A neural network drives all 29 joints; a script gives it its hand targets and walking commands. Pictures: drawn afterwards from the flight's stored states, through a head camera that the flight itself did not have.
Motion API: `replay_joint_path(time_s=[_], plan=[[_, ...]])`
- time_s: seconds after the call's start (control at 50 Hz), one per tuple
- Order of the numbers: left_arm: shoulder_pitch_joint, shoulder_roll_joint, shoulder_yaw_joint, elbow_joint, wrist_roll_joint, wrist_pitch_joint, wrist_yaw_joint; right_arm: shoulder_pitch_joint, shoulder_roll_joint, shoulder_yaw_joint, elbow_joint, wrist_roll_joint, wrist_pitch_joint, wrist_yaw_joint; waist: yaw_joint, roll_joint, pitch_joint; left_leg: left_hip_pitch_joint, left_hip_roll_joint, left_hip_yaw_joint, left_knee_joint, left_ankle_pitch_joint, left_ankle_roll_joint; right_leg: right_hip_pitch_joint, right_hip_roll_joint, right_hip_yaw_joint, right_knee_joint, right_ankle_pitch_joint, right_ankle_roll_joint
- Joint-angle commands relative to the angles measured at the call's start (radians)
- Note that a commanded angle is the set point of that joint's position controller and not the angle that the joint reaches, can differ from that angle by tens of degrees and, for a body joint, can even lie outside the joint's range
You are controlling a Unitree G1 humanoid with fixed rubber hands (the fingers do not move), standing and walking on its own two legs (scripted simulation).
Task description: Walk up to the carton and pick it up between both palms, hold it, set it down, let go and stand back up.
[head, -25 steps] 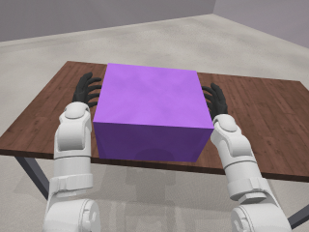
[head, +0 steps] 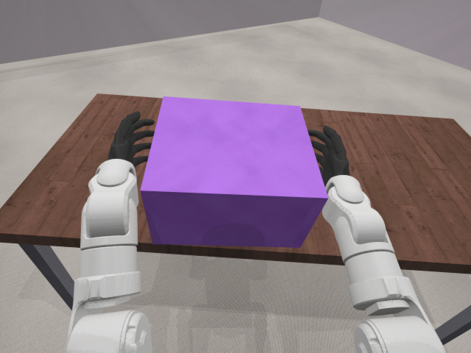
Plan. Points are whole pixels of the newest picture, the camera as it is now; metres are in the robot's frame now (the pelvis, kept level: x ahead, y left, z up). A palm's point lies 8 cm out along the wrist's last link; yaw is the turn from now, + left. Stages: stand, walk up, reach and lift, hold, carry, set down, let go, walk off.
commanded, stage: hold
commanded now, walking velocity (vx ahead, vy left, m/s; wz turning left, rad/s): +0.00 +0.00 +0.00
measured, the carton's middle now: (230, 170) +0.38 +0.00 +0.14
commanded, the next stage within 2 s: none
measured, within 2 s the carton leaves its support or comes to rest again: neither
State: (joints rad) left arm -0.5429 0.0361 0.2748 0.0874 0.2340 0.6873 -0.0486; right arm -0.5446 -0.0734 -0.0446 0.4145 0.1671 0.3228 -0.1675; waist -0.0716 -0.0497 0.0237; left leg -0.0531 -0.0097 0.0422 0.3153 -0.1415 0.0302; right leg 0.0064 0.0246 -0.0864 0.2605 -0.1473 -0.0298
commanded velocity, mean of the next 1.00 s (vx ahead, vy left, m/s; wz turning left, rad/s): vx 0.00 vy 0.00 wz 0.00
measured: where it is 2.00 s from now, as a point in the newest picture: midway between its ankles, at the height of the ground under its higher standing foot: outside the picture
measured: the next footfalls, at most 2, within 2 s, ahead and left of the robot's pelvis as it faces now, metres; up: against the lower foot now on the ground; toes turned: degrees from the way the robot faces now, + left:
none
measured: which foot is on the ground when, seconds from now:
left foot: down 0.00-1.00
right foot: down 0.00-1.00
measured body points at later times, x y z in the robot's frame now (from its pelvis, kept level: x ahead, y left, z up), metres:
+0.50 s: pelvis +0.00 +0.00 +0.00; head -0.05 +0.02 +0.45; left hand +0.37 +0.18 +0.19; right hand +0.36 -0.17 +0.17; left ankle +0.03 +0.09 -0.75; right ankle +0.01 -0.09 -0.75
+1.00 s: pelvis -0.01 +0.00 +0.00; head -0.05 +0.02 +0.45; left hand +0.37 +0.18 +0.19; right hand +0.36 -0.17 +0.17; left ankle +0.03 +0.09 -0.75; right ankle +0.01 -0.09 -0.75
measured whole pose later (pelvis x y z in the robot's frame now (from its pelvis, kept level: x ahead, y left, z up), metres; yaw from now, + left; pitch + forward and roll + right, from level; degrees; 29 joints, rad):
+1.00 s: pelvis -0.01 +0.00 +0.00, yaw +0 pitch -7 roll -1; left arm -0.57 0.04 0.29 0.13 0.24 0.69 -0.05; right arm -0.58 -0.06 -0.07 0.46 0.15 0.32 -0.15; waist -0.07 -0.05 0.02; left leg -0.06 -0.01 0.04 0.31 -0.13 0.03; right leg 0.00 0.02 -0.09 0.26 -0.14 -0.03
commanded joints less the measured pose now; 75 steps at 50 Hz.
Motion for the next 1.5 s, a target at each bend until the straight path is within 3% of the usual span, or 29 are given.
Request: replay_joint_path(time_s=[0.0, 0.14, 0.46, 0.84, 0.96, 1.32, 1.48], plan=[[-0.563, -0.535, -0.524, -0.160, -0.151, -0.045, -0.108, -0.835, 0.513, 0.384, -0.388, 0.081, -0.096, 0.109, -0.007, 0.084, -0.443, 0.241, 0.002, -0.038, 0.019, 0.277, -0.047, -0.020, 0.009, 0.007, -0.018, 0.213, 0.062], [-0.569, -0.538, -0.515, -0.140, -0.146, -0.034, -0.106, -0.843, 0.504, 0.355, -0.356, 0.068, -0.088, 0.119, -0.007, 0.082, -0.422, 0.234, 0.008, -0.035, 0.006, 0.225, -0.045, -0.039, 0.008, 0.005, -0.028, 0.147, 0.056], [-0.597, -0.536, -0.478, -0.084, -0.132, -0.035, -0.114, -0.883, 0.515, 0.330, -0.309, 0.048, -0.100, 0.125, 0.000, 0.070, -0.408, 0.206, 0.005, -0.024, -0.007, 0.176, -0.033, -0.023, 0.001, 0.007, -0.031, 0.125, 0.061], [-0.589, -0.533, -0.492, -0.113, -0.135, -0.048, -0.114, -0.874, 0.527, 0.357, -0.338, 0.064, -0.108, 0.112, -0.003, 0.072, -0.442, 0.207, -0.002, -0.026, 0.005, 0.227, -0.034, 0.012, 0.000, 0.011, -0.019, 0.211, 0.069], [-0.609, -0.538, -0.489, -0.090, -0.137, -0.047, -0.111, -0.888, 0.528, 0.337, -0.316, 0.049, -0.106, 0.119, -0.002, 0.072, -0.423, 0.193, 0.003, -0.026, -0.007, 0.173, -0.029, -0.013, 0.000, 0.007, -0.028, 0.139, 0.063], [-0.591, -0.546, -0.494, -0.102, -0.134, -0.047, -0.108, -0.883, 0.520, 0.351, -0.326, 0.061, -0.113, 0.119, -0.002, 0.075, -0.443, 0.222, 0.003, -0.030, 0.008, 0.232, -0.038, -0.006, 0.007, 0.005, -0.022, 0.186, 0.063], [-0.584, -0.546, -0.495, -0.098, -0.131, -0.043, -0.106, -0.868, 0.516, 0.339, -0.312, 0.054, -0.110, 0.123, -0.004, 0.078, -0.420, 0.212, 0.005, -0.029, -0.001, 0.201, -0.037, -0.017, 0.003, 0.006, -0.030, 0.151, 0.059]])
